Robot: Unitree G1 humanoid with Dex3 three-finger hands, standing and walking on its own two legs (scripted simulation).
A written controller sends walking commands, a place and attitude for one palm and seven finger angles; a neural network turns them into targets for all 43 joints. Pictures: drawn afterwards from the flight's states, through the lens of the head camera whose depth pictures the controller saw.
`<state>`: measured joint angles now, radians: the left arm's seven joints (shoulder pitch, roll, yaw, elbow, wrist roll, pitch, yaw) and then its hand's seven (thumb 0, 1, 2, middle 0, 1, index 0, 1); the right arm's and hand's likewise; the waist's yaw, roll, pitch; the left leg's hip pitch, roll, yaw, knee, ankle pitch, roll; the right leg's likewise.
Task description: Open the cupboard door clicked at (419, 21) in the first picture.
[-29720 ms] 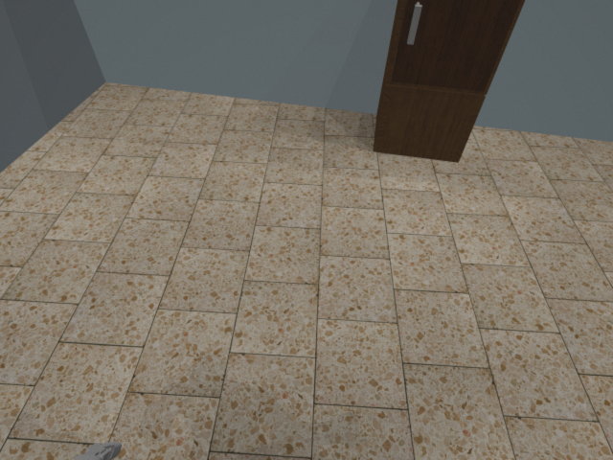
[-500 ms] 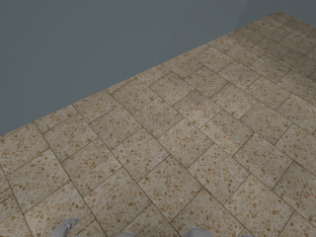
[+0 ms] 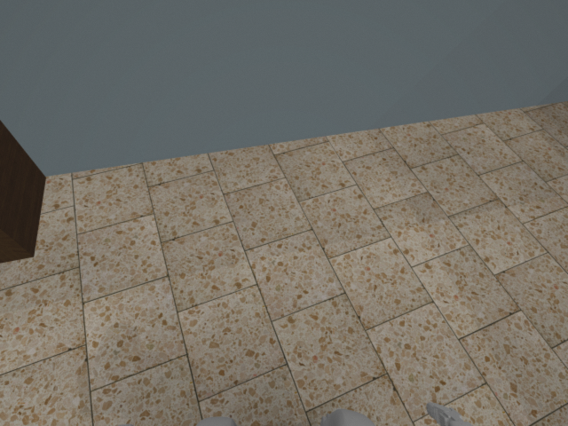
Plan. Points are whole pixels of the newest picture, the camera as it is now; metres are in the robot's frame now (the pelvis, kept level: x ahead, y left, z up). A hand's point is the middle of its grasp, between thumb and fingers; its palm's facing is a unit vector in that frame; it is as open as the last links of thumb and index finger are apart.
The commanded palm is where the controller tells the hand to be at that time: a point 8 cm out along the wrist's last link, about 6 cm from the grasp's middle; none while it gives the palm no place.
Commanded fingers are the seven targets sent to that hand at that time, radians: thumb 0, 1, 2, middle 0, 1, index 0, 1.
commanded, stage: turn to face it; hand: left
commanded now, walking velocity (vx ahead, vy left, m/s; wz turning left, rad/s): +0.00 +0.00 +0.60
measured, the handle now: out of the picture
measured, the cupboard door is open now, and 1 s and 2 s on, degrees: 44 44 44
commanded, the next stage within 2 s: take the last steps up to it in 1.62 s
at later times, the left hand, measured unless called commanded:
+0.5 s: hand out of the picture +0.03 +0.15 -0.15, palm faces +0.31 -0.92 -0.24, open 7.4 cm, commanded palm none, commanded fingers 0.00 0.90 0.90 -0.20 -0.30 -0.20 -0.30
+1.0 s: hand out of the picture +0.00 +0.14 -0.14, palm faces +0.57 -0.76 -0.31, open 7.3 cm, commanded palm none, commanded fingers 0.00 0.90 0.90 -0.20 -0.30 -0.20 -0.30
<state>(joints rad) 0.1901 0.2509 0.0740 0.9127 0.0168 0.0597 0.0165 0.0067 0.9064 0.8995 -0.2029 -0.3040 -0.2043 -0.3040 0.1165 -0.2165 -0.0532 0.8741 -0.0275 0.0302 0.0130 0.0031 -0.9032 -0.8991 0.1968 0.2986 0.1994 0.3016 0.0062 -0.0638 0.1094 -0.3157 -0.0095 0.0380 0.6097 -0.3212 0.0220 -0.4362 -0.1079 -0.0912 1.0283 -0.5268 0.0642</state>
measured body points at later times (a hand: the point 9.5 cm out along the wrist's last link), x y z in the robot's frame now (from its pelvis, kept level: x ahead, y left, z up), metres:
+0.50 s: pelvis +0.01 -0.05 +0.01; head +0.07 -0.03 +0.46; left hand +0.01 +0.20 -0.13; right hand +0.18 -0.28 -0.13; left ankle -0.04 +0.07 -0.69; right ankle +0.03 -0.16 -0.73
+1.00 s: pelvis +0.03 -0.09 +0.01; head +0.09 -0.08 +0.45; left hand -0.03 +0.18 -0.12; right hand +0.25 -0.26 -0.15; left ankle -0.05 +0.02 -0.66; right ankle +0.10 -0.18 -0.73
